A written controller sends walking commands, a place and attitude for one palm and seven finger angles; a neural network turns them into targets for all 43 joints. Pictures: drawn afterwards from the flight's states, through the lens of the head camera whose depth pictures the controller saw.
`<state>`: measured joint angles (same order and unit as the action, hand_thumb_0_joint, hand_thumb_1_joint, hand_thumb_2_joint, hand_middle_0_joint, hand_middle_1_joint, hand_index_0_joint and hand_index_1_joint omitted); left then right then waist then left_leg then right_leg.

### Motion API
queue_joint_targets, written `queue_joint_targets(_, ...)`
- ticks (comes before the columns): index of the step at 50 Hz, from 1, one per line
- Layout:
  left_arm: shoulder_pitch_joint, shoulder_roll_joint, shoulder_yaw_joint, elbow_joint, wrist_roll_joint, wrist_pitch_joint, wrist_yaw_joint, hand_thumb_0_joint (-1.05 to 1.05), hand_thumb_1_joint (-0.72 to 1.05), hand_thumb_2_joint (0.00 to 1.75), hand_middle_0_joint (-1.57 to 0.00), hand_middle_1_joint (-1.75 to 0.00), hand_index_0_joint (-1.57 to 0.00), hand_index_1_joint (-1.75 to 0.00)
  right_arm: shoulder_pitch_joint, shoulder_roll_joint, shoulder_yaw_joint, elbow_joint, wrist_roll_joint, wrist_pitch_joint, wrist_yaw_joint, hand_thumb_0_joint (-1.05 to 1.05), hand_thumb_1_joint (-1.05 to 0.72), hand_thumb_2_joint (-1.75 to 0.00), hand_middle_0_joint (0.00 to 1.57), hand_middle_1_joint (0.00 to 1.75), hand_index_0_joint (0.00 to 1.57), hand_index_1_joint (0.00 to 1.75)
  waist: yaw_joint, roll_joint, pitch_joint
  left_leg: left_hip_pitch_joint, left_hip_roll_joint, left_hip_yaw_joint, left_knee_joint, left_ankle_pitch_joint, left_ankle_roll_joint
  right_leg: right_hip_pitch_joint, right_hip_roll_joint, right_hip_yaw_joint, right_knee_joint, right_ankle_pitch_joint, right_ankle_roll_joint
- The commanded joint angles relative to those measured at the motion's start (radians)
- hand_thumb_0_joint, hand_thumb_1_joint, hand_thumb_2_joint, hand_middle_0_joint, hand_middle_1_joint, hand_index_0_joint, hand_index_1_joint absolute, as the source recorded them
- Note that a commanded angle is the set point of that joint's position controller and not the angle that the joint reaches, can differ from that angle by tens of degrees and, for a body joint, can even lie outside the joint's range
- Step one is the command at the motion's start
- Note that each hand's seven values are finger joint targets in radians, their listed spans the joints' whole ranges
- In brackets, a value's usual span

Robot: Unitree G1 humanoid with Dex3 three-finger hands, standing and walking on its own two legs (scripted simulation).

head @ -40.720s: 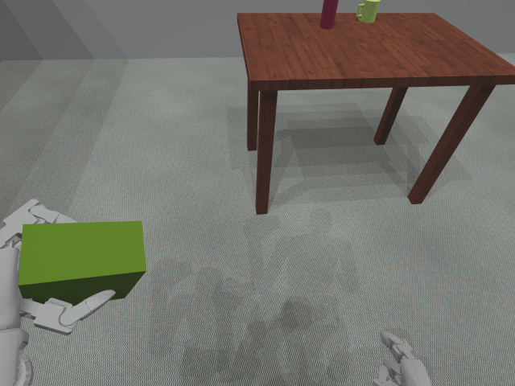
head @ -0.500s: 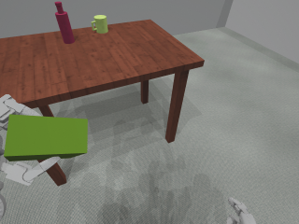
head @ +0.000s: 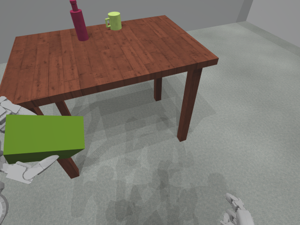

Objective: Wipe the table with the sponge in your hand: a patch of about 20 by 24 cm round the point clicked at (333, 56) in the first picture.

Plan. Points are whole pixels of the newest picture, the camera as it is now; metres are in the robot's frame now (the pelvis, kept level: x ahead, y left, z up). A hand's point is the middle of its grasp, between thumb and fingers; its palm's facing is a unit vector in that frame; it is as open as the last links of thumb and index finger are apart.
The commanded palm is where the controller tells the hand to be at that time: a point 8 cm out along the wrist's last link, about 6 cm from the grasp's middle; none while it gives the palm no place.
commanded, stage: stop stepping back and stand still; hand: left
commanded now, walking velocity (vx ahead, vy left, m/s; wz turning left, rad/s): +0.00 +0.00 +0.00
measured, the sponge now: (54, 140) +0.23 +0.20 +0.19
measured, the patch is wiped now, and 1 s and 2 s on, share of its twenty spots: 0.90 0.90 0.90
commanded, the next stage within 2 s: stand and wait in 0.96 s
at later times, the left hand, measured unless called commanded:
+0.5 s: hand (18, 131) +0.25 +0.27 +0.20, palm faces +0.39 -0.85 -0.37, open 10.1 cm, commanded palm +0.19 +0.31 +0.22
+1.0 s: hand (17, 133) +0.24 +0.27 +0.20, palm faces +0.38 -0.85 -0.38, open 10.1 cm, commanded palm +0.19 +0.31 +0.22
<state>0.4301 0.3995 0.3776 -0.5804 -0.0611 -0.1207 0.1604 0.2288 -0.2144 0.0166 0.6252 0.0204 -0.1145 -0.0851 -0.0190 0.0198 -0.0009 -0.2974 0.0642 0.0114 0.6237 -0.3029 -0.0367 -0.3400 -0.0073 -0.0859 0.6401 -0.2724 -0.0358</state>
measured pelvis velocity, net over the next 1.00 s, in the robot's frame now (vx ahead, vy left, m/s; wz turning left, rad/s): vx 0.02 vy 0.04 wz -0.03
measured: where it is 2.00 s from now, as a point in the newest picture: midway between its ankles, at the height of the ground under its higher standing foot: outside the picture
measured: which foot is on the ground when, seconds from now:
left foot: down 0.00-1.00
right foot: down 0.00-1.00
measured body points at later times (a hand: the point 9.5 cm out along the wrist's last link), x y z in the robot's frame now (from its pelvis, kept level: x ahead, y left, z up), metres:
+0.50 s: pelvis +0.03 +0.03 +0.01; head +0.03 +0.04 +0.46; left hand +0.22 +0.31 +0.22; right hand +0.21 -0.20 -0.05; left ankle +0.02 +0.16 -0.72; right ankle +0.04 -0.09 -0.72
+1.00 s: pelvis +0.02 +0.04 +0.02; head +0.02 +0.03 +0.47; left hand +0.22 +0.31 +0.22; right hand +0.18 -0.20 -0.07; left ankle +0.02 +0.16 -0.72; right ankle +0.04 -0.09 -0.72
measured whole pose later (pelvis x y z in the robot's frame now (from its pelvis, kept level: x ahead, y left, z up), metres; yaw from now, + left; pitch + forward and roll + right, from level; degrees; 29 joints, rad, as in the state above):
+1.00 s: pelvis +0.02 +0.04 +0.02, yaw -2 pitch +0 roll -1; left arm 0.45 0.36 0.34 -0.53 -0.06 -0.12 0.16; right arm 0.19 -0.21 0.03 0.62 0.01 -0.07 -0.06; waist -0.01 0.03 0.01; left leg -0.21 0.04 0.04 0.48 -0.26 0.00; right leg -0.23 -0.02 -0.05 0.42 -0.18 0.01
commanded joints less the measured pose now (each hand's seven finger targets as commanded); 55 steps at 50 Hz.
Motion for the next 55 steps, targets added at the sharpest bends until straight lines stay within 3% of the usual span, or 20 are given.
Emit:
queue_joint_targets(1,-0.056,0.161,0.114,-0.120,-0.013,-0.048,0.018,0.00,0.10,1.30,-1.20,-1.60,-1.20,-1.60,-0.124,-0.108,-0.046,-0.159,0.004,-0.053,0.010,0.00,-0.90,-0.90,0.20,0.30,0.20,0.30,-0.001,-0.191,-0.048,-0.089,-0.018,-0.022,0.038,-0.010,0.063,0.107,-0.194,0.333,-0.337,-0.054,-0.032)
queue_joint_targets(2,-0.075,0.165,0.110,-0.132,-0.015,-0.050,0.016,0.00,0.10,1.30,-1.20,-1.60,-1.20,-1.60,-0.131,-0.104,-0.043,-0.156,0.004,-0.047,0.017,0.00,-0.90,-0.90,0.20,0.30,0.20,0.30,-0.002,-0.205,-0.053,-0.094,-0.014,-0.017,0.069,0.034,0.054,0.135,-0.244,0.362,-0.357,0.027,-0.057)
queue_joint_targets(3,-0.091,0.168,0.111,-0.159,-0.015,-0.057,0.014,0.00,0.10,1.30,-1.20,-1.60,-1.20,-1.60,-0.137,-0.101,-0.041,-0.153,0.003,-0.044,0.023,0.00,-0.90,-0.90,0.20,0.30,0.20,0.30,-0.002,-0.175,-0.075,-0.063,-0.007,-0.025,0.032,0.058,0.053,0.157,-0.252,0.329,-0.336,0.109,-0.063)
queue_joint_targets(4,-0.092,0.175,0.115,-0.180,-0.013,-0.060,0.015,0.00,0.10,1.30,-1.20,-1.60,-1.20,-1.60,-0.149,-0.103,-0.041,-0.158,0.003,-0.043,0.023,0.00,-0.90,-0.90,0.20,0.30,0.20,0.30,-0.002,-0.094,-0.082,-0.014,0.000,-0.031,-0.034,0.088,0.056,0.153,-0.239,0.287,-0.302,0.154,-0.053)
queue_joint_targets(5,-0.072,0.162,0.106,-0.185,-0.014,-0.064,0.015,0.00,0.10,1.30,-1.20,-1.60,-1.20,-1.60,-0.152,-0.106,-0.039,-0.157,-0.001,-0.040,0.020,0.00,-0.90,-0.90,0.20,0.30,0.20,0.30,0.000,-0.021,-0.087,0.039,0.005,-0.037,-0.098,0.130,0.060,0.139,-0.203,0.246,-0.271,0.156,-0.034)
queue_joint_targets(7,-0.050,0.163,0.115,-0.212,-0.014,-0.072,0.019,0.00,0.10,1.30,-1.20,-1.60,-1.20,-1.60,-0.158,-0.120,-0.044,-0.170,-0.006,-0.035,0.016,0.00,-0.90,-0.90,0.20,0.30,0.20,0.30,0.010,0.039,-0.113,0.094,0.044,-0.086,-0.179,0.243,0.074,0.156,-0.104,0.158,-0.206,0.200,0.009)
queue_joint_targets(9,-0.028,0.163,0.117,-0.200,-0.009,-0.064,0.021,0.00,0.10,1.30,-1.20,-1.60,-1.20,-1.60,-0.156,-0.119,-0.046,-0.180,-0.002,-0.031,0.014,0.00,-0.90,-0.90,0.20,0.30,0.20,0.30,0.009,0.057,-0.137,0.114,0.049,-0.074,-0.154,0.335,0.078,0.179,-0.082,0.129,-0.183,0.299,0.023)
queue_joint_targets(11,-0.041,0.152,0.113,-0.182,-0.011,-0.064,0.019,0.00,0.10,1.30,-1.20,-1.60,-1.20,-1.60,-0.151,-0.120,-0.047,-0.180,0.002,-0.024,0.016,0.00,-0.90,-0.90,0.20,0.30,0.20,0.30,0.010,0.004,-0.142,0.103,0.047,-0.069,-0.157,0.339,0.067,0.209,-0.077,0.123,-0.189,0.322,0.025)
queue_joint_targets(15,-0.064,0.144,0.097,-0.189,-0.010,-0.066,0.016,0.00,0.10,1.30,-1.20,-1.60,-1.20,-1.60,-0.162,-0.123,-0.046,-0.190,0.001,-0.017,0.015,0.00,-0.90,-0.90,0.20,0.30,0.20,0.30,0.013,0.064,-0.134,0.110,0.052,-0.071,-0.190,0.333,0.064,0.209,-0.066,0.114,-0.192,0.303,0.027)
queue_joint_targets(21,-0.057,0.144,0.092,-0.199,-0.009,-0.067,0.015,0.00,0.10,1.30,-1.20,-1.60,-1.20,-1.60,-0.169,-0.120,-0.042,-0.198,-0.004,-0.011,0.014,0.00,-0.90,-0.90,0.20,0.30,0.20,0.30,0.017,0.058,-0.140,0.109,0.049,-0.067,-0.207,0.332,0.059,0.222,-0.060,0.105,-0.207,0.309,0.029)
queue_joint_targets(34,-0.078,0.138,0.083,-0.184,-0.005,-0.070,0.018,0.00,0.10,1.30,-1.20,-1.60,-1.20,-1.60,-0.177,-0.120,-0.036,-0.197,-0.011,-0.006,0.011,0.00,-0.90,-0.90,0.20,0.30,0.20,0.30,0.020,0.085,-0.107,0.064,0.043,-0.076,-0.269,0.185,0.053,0.210,-0.047,0.097,-0.236,0.202,0.031)
queue_joint_targets(37,-0.079,0.130,0.080,-0.167,-0.005,-0.072,0.019,0.00,0.10,1.30,-1.20,-1.60,-1.20,-1.60,-0.174,-0.116,-0.035,-0.186,-0.012,-0.004,0.012,0.00,-0.90,-0.90,0.20,0.30,0.20,0.30,0.020,0.052,-0.103,0.055,0.041,-0.070,-0.267,0.145,0.054,0.207,-0.048,0.106,-0.254,0.186,0.032)
queue_joint_targets(40,-0.084,0.126,0.074,-0.160,-0.002,-0.072,0.019,0.00,0.10,1.30,-1.20,-1.60,-1.20,-1.60,-0.175,-0.116,-0.034,-0.182,-0.012,-0.005,0.012,0.00,-0.90,-0.90,0.20,0.30,0.20,0.30,0.019,0.067,-0.089,0.040,0.037,-0.071,-0.276,0.094,0.052,0.195,-0.050,0.111,-0.264,0.144,0.030)
queue_joint_targets(42,-0.081,0.129,0.076,-0.160,-0.002,-0.073,0.020,0.00,0.10,1.30,-1.20,-1.60,-1.20,-1.60,-0.176,-0.117,-0.036,-0.182,-0.012,-0.007,0.012,0.00,-0.90,-0.90,0.20,0.30,0.20,0.30,0.019,0.042,-0.097,0.048,0.034,-0.063,-0.265,0.093,0.054,0.191,-0.053,0.116,-0.272,0.146,0.030)
queue_joint_targets(45,-0.080,0.129,0.076,-0.177,-0.001,-0.075,0.020,0.00,0.10,1.30,-1.20,-1.60,-1.20,-1.60,-0.175,-0.115,-0.036,-0.181,-0.012,-0.009,0.011,0.00,-0.90,-0.90,0.20,0.30,0.20,0.30,0.020,0.064,-0.108,0.055,0.035,-0.068,-0.269,0.110,0.053,0.197,-0.052,0.112,-0.260,0.155,0.029)
queue_joint_targets(48,-0.074,0.131,0.081,-0.172,-0.002,-0.075,0.022,0.00,0.10,1.30,-1.20,-1.60,-1.20,-1.60,-0.173,-0.117,-0.041,-0.178,-0.012,-0.011,0.011,0.00,-0.90,-0.90,0.20,0.30,0.20,0.30,0.019,0.029,-0.115,0.062,0.030,-0.060,-0.254,0.120,0.053,0.196,-0.055,0.119,-0.269,0.164,0.031)
queue_joint_targets(49,-0.068,0.136,0.085,-0.171,-0.001,-0.072,0.022,0.00,0.10,1.30,-1.20,-1.60,-1.20,-1.60,-0.176,-0.123,-0.042,-0.184,-0.012,-0.012,0.009,0.00,-0.90,-0.90,0.20,0.30,0.20,0.30,0.019,0.059,-0.110,0.059,0.029,-0.064,-0.256,0.130,0.051,0.193,-0.058,0.119,-0.265,0.164,0.027)
queue_joint_targets(52,-0.052,0.137,0.092,-0.161,-0.004,-0.073,0.024,0.00,0.10,1.30,-1.20,-1.60,-1.20,-1.60,-0.169,-0.117,-0.044,-0.177,-0.012,-0.012,0.009,0.00,-0.90,-0.90,0.20,0.30,0.20,0.30,0.020,0.024,-0.124,0.073,0.028,-0.056,-0.238,0.159,0.053,0.198,-0.063,0.130,-0.271,0.190,0.028)
queue_joint_targets(55,-0.050,0.126,0.081,-0.164,-0.005,-0.070,0.021,0.00,0.10,1.30,-1.20,-1.60,-1.20,-1.60,-0.171,-0.119,-0.044,-0.180,-0.010,-0.011,0.011,0.00,-0.90,-0.90,0.20,0.30,0.20,0.30,0.019,0.045,-0.118,0.071,0.030,-0.056,-0.233,0.180,0.049,0.197,-0.066,0.129,-0.267,0.196,0.026)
